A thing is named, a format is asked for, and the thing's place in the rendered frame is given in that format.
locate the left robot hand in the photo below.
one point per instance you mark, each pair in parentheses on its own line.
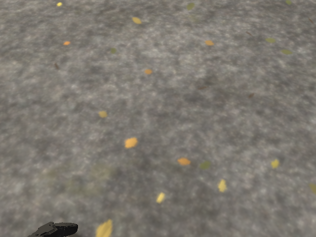
(51,229)

